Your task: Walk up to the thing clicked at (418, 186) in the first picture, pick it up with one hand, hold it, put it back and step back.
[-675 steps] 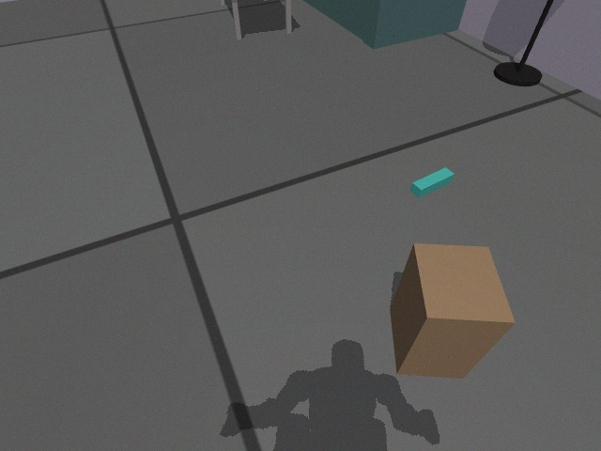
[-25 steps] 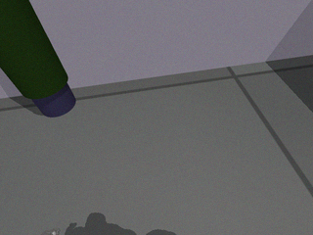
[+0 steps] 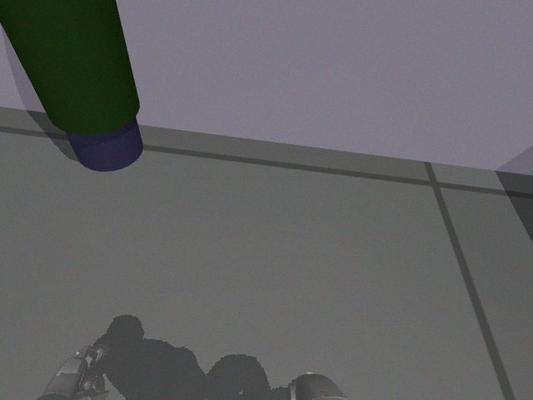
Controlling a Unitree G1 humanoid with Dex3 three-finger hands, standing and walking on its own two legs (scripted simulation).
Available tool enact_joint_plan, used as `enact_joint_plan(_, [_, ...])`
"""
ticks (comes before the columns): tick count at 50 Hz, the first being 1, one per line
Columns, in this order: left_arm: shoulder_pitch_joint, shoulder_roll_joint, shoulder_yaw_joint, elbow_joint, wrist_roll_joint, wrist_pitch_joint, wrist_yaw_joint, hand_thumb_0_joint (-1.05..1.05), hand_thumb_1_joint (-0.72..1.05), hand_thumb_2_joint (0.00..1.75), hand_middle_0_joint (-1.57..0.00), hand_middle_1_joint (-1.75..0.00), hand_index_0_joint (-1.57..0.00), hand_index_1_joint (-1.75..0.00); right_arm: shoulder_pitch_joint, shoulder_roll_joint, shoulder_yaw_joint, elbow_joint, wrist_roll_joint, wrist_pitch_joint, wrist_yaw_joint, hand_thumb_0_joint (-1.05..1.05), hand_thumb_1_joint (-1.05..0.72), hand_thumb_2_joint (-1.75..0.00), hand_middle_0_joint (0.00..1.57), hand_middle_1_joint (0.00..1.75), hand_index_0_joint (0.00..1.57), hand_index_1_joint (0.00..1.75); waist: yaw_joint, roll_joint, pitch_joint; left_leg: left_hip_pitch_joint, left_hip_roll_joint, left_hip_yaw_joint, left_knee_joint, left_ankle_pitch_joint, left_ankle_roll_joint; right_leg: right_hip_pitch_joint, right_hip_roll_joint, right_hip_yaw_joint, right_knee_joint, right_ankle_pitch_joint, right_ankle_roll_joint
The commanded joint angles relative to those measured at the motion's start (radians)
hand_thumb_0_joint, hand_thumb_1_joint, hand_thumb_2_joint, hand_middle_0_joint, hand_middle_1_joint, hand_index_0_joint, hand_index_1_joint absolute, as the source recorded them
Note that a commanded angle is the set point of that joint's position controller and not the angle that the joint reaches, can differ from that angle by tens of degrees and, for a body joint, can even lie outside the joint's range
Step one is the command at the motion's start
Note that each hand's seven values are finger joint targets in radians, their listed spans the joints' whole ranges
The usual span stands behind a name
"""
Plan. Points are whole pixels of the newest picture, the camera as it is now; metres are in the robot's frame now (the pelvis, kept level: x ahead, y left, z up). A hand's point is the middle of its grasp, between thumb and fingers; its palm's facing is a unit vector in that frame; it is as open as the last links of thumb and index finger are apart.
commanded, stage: walk up
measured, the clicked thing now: out of the picture +0.04 +1.36 -0.74
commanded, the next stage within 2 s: none
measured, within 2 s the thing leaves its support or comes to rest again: neither
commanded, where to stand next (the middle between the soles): +0.24 -0.06 m, yaw +92 degrees
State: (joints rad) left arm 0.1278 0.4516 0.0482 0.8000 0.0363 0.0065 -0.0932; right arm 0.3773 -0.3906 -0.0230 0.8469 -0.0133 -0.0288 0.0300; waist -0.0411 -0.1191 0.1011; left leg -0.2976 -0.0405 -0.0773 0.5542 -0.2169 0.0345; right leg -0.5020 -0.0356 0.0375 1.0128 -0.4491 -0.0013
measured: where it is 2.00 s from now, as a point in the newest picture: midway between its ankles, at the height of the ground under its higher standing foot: (277, 391)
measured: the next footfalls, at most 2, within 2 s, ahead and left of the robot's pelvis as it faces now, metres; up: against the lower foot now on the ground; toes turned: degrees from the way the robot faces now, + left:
right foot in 0.22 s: +0.26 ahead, -0.21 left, +0.00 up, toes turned +12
left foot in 0.64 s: +0.26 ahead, +0.00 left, +0.00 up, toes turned +38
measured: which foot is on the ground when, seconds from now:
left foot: down 0.00-0.22, up 0.24-0.62, down 0.64-0.90, up 0.92-1.00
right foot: up 0.00-0.20, down 0.22-0.68, up 0.70-0.88, down 0.90-1.00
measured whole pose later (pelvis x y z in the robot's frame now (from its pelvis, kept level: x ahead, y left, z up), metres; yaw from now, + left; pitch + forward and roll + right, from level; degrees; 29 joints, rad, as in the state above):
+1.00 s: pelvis +0.27 -0.18 -0.02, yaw +52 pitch -2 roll +0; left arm 0.21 0.41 0.04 0.75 0.01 -0.03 0.05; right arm 0.17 -0.43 -0.09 0.66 -0.08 0.11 0.07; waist -0.01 0.06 0.15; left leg -0.57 -0.09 -0.10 1.12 -0.44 -0.01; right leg -0.40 -0.14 -0.13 0.77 -0.33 0.01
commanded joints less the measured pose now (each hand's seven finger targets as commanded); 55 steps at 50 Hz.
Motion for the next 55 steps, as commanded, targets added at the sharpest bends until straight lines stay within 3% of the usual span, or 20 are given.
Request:
enact_joint_plan(1, [-0.017, 0.196, 0.090, -0.097, 0.000, 0.003, -0.004, 0.00, 0.90, 0.90, -0.20, -0.30, -0.20, -0.30, 0.028, -0.326, -0.104, -0.077, 0.004, -0.034, -0.036, 0.00, -0.90, -0.90, 0.20, 0.30, 0.20, 0.30, 0.044, 0.251, -0.068, 0.075, 0.194, -0.370, -0.310, -0.287, 0.168, -0.062, 0.002, 0.018, -0.103, 0.115, 0.021])
enact_joint_plan(7, [-0.091, 0.168, 0.102, -0.143, -0.009, -0.006, -0.019, 0.00, 0.90, 0.90, -0.20, -0.30, -0.20, -0.30, 0.010, -0.352, -0.117, -0.089, -0.010, -0.035, -0.057, 0.00, -0.90, -0.90, 0.20, 0.30, 0.20, 0.30, 0.050, 0.316, -0.038, 0.019, 0.187, -0.361, -0.229, -0.186, 0.159, 0.035, -0.006, 0.030, -0.280, 0.107, 0.000])
enact_joint_plan(10, [0.165, 0.204, 0.128, -0.059, -0.014, -0.024, 0.016, 0.00, 0.90, 0.90, -0.20, -0.30, -0.20, -0.30, -0.107, -0.269, -0.083, -0.130, -0.018, -0.021, -0.066, 0.00, -0.90, -0.90, 0.20, 0.30, 0.20, 0.30, 0.218, 0.198, -0.119, -0.279, 0.069, -0.259, 0.062, -0.086, 0.067, 0.528, 0.001, 0.029, -0.500, 0.158, -0.044])
enact_joint_plan(12, [0.224, 0.340, 0.151, -0.067, 0.016, -0.036, 0.040, 0.00, 0.90, 0.90, -0.20, -0.30, -0.20, -0.30, -0.031, -0.128, -0.039, -0.140, 0.000, -0.010, -0.073, 0.00, -0.90, -0.90, 0.20, 0.30, 0.20, 0.30, 0.217, -0.232, -0.172, -0.563, -0.092, -0.041, 0.557, -0.351, -0.003, 0.624, -0.405, 0.557, -0.796, -0.315, -0.092])
enact_joint_plan(13, [0.044, 0.342, 0.141, -0.105, 0.009, -0.030, 0.037, 0.00, 0.90, 0.90, -0.20, -0.30, -0.20, -0.30, 0.014, -0.226, -0.071, -0.110, -0.001, -0.008, -0.084, 0.00, -0.90, -0.90, 0.20, 0.30, 0.20, 0.30, 0.129, -0.224, -0.130, -0.497, 0.011, -0.003, 0.671, -0.293, -0.002, 0.449, -0.453, 0.657, -0.906, -0.478, -0.126])
enact_joint_plan(18, [-0.008, 0.205, 0.086, -0.077, -0.013, -0.047, 0.047, 0.00, 0.90, 0.90, -0.20, -0.30, -0.20, -0.30, 0.002, -0.232, -0.074, -0.042, 0.003, 0.013, -0.006, 0.00, -0.90, -0.90, 0.20, 0.30, 0.20, 0.30, 0.062, -0.083, -0.018, -0.309, 0.117, 0.040, 0.453, -0.073, -0.016, 0.307, -0.254, 0.116, -0.778, 0.026, -0.153])
enact_joint_plan(23, [0.061, 0.182, 0.072, -0.078, -0.026, -0.050, 0.070, 0.00, 0.90, 0.90, -0.20, -0.30, -0.20, -0.30, -0.114, -0.176, -0.059, -0.102, -0.006, 0.037, 0.029, 0.00, -0.90, -0.90, 0.20, 0.30, 0.20, 0.30, 0.091, -0.035, -0.049, -0.198, 0.088, 0.114, 0.214, 0.048, -0.025, 0.410, -0.258, -0.118, -0.650, 0.715, -0.061])
enact_joint_plan(27, [0.073, 0.200, 0.074, -0.093, -0.024, -0.027, 0.085, 0.00, 0.90, 0.90, -0.20, -0.30, -0.20, -0.30, -0.165, -0.184, -0.074, -0.147, 0.000, 0.057, 0.033, 0.00, -0.90, -0.90, 0.20, 0.30, 0.20, 0.30, 0.103, -0.012, -0.091, -0.103, 0.071, 0.165, 0.140, 0.066, -0.013, 0.417, -0.284, -0.186, -0.561, 0.758, -0.009])
enact_joint_plan(32, [0.104, 0.236, 0.072, -0.113, -0.037, -0.022, 0.106, 0.00, 0.90, 0.90, -0.20, -0.30, -0.20, -0.30, -0.052, -0.236, -0.111, -0.182, -0.021, 0.076, 0.015, 0.00, -0.90, -0.90, 0.20, 0.30, 0.20, 0.30, 0.013, 0.040, -0.187, 0.179, 0.016, 0.144, 0.010, -0.059, 0.095, 0.309, -0.280, -0.241, -0.188, 0.904, 0.057])
enact_joint_plan(33, [0.131, 0.205, 0.069, -0.124, -0.041, -0.023, 0.107, 0.00, 0.90, 0.90, -0.20, -0.30, -0.20, -0.30, -0.002, -0.283, -0.132, -0.180, -0.028, 0.075, 0.004, 0.00, -0.90, -0.90, 0.20, 0.30, 0.20, 0.30, -0.030, 0.198, -0.236, 0.350, 0.081, -0.001, -0.043, 0.105, 0.175, 0.140, -0.186, -0.267, 0.104, 0.658, 0.095])
enact_joint_plan(34, [0.124, 0.148, 0.053, -0.161, -0.056, -0.026, 0.105, 0.00, 0.90, 0.90, -0.20, -0.30, -0.20, -0.30, -0.055, -0.343, -0.149, -0.218, -0.024, 0.080, -0.007, 0.00, -0.90, -0.90, 0.20, 0.30, 0.20, 0.30, -0.025, 0.463, -0.259, 0.515, 0.300, -0.425, -0.060, 0.520, 0.355, -0.201, 0.029, -0.254, 0.351, -0.039, 0.165])
enact_joint_plan(35, [0.051, 0.182, 0.061, -0.167, -0.049, -0.022, 0.116, 0.00, 0.90, 0.90, -0.20, -0.30, -0.20, -0.30, -0.051, -0.330, -0.152, -0.232, -0.011, 0.075, -0.019, 0.00, -0.90, -0.90, 0.20, 0.30, 0.20, 0.30, -0.028, 0.324, -0.271, 0.399, 0.406, -0.526, -0.117, 0.553, 0.406, -0.158, -0.044, -0.052, 0.356, -0.228, 0.127])
enact_joint_plan(39, [0.122, 0.179, 0.057, -0.119, -0.049, -0.026, 0.115, 0.00, 0.90, 0.90, -0.20, -0.30, -0.20, -0.30, -0.202, -0.247, -0.120, -0.282, -0.013, 0.085, -0.022, 0.00, -0.90, -0.90, 0.20, 0.30, 0.20, 0.30, 0.034, 0.239, -0.091, 0.066, 0.181, -0.177, -0.062, 0.355, 0.179, 0.010, -0.084, -0.042, -0.046, -0.092, 0.039])
enact_joint_plan(43, [0.346, 0.169, 0.078, -0.036, -0.055, -0.047, 0.148, 0.00, 0.90, 0.90, -0.20, -0.30, -0.20, -0.30, -0.312, -0.246, -0.127, -0.349, -0.058, 0.093, 0.017, 0.00, -0.90, -0.90, 0.20, 0.30, 0.20, 0.30, 0.131, 0.234, -0.161, -0.213, 0.063, -0.158, 0.139, 0.419, 0.129, 0.372, 0.003, -0.107, -0.393, 0.231, -0.005])
enact_joint_plan(44, [0.404, 0.231, 0.097, -0.024, -0.039, -0.052, 0.159, 0.00, 0.90, 0.90, -0.20, -0.30, -0.20, -0.30, -0.327, -0.194, -0.113, -0.369, -0.056, 0.093, 0.019, 0.00, -0.90, -0.90, 0.20, 0.30, 0.20, 0.30, 0.183, 0.085, -0.171, -0.353, -0.017, -0.124, 0.261, 0.180, 0.069, 0.474, -0.085, -0.003, -0.521, 0.302, -0.045])
enact_joint_plan(45, [0.342, 0.332, 0.118, -0.058, -0.015, -0.055, 0.168, 0.00, 0.90, 0.90, -0.20, -0.30, -0.20, -0.30, -0.243, -0.136, -0.101, -0.371, -0.054, 0.092, 0.021, 0.00, -0.90, -0.90, 0.20, 0.30, 0.20, 0.30, 0.148, -0.182, -0.178, -0.443, -0.098, -0.067, 0.470, -0.293, -0.009, 0.433, -0.405, 0.272, -0.645, 0.380, -0.134])
enact_joint_plan(46, [0.213, 0.373, 0.126, -0.099, -0.015, -0.046, 0.167, 0.00, 0.90, 0.90, -0.20, -0.30, -0.20, -0.30, -0.195, -0.225, -0.132, -0.347, -0.061, 0.108, 0.016, 0.00, -0.90, -0.90, 0.20, 0.30, 0.20, 0.30, 0.104, -0.152, -0.171, -0.367, -0.008, -0.101, 0.649, -0.351, -0.036, 0.235, -0.598, 0.471, -0.736, 0.229, -0.271])
enact_joint_plan(48, [0.132, 0.315, 0.108, -0.112, -0.025, -0.059, 0.179, 0.00, 0.90, 0.90, -0.20, -0.30, -0.20, -0.30, -0.201, -0.273, -0.162, -0.293, -0.076, 0.108, 0.033, 0.00, -0.90, -0.90, 0.20, 0.30, 0.20, 0.30, 0.036, 0.055, -0.080, -0.385, 0.052, -0.091, 0.718, -0.241, -0.052, 0.223, -0.524, 0.298, -0.674, 0.233, -0.259])
enact_joint_plan(52, [0.191, 0.297, 0.117, -0.072, -0.014, -0.073, 0.169, 0.00, 0.90, 0.90, -0.20, -0.30, -0.20, -0.30, -0.148, -0.231, -0.151, -0.248, -0.063, 0.095, 0.069, 0.00, -0.90, -0.90, 0.20, 0.30, 0.20, 0.30, 0.055, -0.030, -0.151, -0.357, 0.081, -0.025, 0.623, -0.124, -0.062, 0.369, -0.358, -0.024, -0.552, 0.370, -0.162])
enact_joint_plan(55, [0.156, 0.317, 0.122, -0.108, -0.004, -0.070, 0.147, 0.00, 0.90, 0.90, -0.20, -0.30, -0.20, -0.30, -0.184, -0.216, -0.146, -0.235, -0.033, 0.094, 0.067, 0.00, -0.90, -0.90, 0.20, 0.30, 0.20, 0.30, 0.085, -0.097, -0.141, -0.317, 0.096, 0.026, 0.461, -0.170, -0.075, 0.383, -0.388, -0.076, -0.572, 0.294, -0.191])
